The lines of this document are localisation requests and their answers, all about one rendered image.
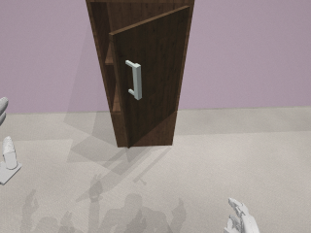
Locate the cupboard door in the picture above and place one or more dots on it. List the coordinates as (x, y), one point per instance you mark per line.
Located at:
(157, 44)

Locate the robot right hand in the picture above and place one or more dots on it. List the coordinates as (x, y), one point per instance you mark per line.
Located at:
(246, 223)

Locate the robot left hand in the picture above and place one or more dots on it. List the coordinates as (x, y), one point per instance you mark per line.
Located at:
(10, 166)

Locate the handle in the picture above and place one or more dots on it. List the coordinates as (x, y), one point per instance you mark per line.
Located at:
(137, 79)

